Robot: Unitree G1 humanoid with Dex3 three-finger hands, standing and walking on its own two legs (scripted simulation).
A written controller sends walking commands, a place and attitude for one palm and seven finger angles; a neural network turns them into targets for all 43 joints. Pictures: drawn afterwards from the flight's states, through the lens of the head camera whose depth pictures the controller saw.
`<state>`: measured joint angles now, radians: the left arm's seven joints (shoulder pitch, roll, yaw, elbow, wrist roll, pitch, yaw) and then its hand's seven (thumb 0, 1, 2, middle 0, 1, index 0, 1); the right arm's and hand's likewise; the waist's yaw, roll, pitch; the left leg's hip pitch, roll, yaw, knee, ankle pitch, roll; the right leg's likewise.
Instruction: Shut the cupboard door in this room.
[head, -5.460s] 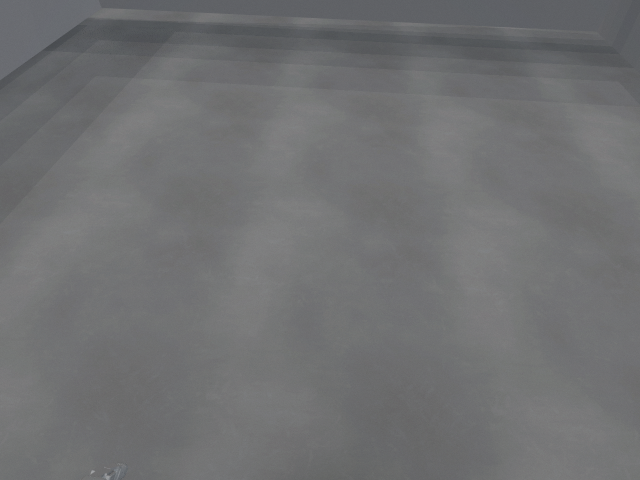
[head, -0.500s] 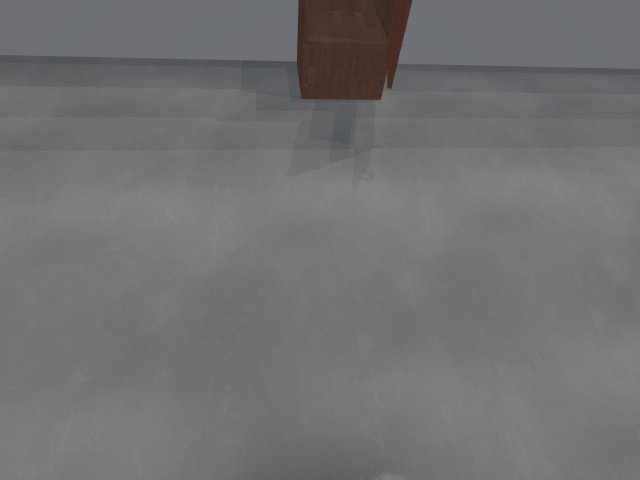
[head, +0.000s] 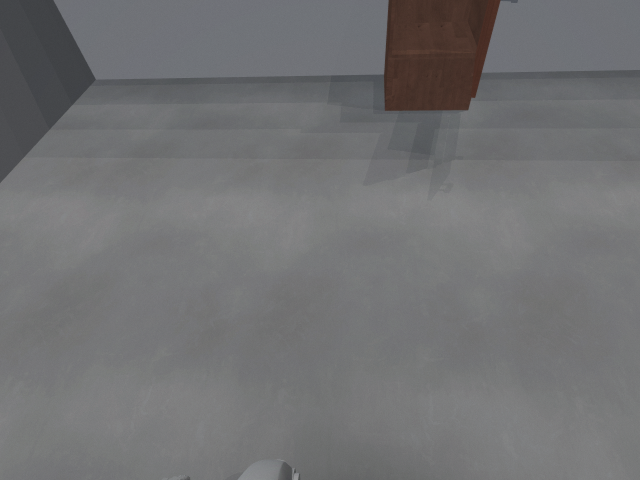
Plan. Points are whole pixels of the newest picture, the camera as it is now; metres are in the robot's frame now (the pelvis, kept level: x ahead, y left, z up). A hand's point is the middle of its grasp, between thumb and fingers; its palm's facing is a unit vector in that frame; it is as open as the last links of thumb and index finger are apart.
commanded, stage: turn or walk to find it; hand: left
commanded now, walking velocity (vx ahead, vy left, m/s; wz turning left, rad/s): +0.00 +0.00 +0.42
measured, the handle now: out of the picture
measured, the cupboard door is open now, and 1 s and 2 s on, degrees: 78 78 78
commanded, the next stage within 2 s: stand and wait in 0.36 s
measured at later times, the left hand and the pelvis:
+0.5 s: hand out of the picture -0.01 +0.26 -0.17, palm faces +0.24 -0.93 -0.27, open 7.4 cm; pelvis -0.02 +0.04 +0.00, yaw +11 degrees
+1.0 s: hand out of the picture -0.05 +0.18 -0.18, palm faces +0.28 -0.94 -0.19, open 7.3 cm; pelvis -0.02 +0.01 +0.00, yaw +13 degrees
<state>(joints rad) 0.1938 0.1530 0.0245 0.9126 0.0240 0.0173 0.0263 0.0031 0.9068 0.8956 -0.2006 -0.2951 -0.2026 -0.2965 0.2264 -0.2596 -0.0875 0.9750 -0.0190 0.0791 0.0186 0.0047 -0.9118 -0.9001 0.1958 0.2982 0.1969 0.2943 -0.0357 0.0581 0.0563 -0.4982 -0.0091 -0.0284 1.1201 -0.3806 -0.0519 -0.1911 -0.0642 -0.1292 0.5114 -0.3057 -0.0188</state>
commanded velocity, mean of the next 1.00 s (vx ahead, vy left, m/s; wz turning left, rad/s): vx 0.00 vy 0.00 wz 0.14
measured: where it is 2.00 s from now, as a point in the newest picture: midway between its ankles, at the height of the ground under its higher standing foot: outside the picture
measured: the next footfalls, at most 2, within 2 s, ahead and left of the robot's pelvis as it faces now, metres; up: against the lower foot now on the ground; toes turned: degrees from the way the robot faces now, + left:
left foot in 0.24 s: +0.01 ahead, +0.16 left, +0.00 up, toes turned +11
right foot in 0.62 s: +0.05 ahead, -0.08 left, +0.00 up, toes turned +8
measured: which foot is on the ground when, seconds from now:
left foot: up 0.00-0.22, down 0.24-0.64, up 0.66-0.92, down 0.94-1.00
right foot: down 0.00-0.24, up 0.26-0.60, down 0.62-1.00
